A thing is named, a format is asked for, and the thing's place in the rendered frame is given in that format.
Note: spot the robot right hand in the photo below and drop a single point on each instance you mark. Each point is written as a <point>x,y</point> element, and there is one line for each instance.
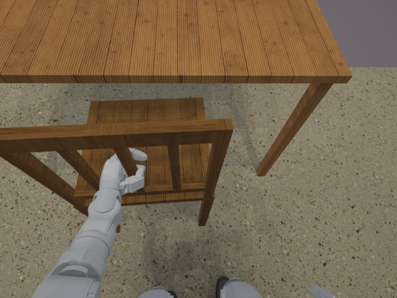
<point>319,292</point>

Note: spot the right robot thigh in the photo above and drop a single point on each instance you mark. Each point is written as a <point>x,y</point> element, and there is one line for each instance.
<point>239,289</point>

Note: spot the robot left hand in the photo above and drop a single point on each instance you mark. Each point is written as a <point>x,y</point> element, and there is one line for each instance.
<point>115,177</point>

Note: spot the left robot upper arm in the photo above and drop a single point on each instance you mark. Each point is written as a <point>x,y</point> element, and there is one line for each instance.
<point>58,286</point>

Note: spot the left robot forearm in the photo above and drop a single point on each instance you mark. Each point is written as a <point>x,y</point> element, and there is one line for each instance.
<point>91,247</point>

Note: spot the robot right shin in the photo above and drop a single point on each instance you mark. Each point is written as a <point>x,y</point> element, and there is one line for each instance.
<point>232,280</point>

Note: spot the chair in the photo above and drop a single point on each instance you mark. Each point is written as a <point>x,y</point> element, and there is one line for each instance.
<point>172,132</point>

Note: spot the table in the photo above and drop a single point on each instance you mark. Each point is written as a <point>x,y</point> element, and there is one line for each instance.
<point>175,41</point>

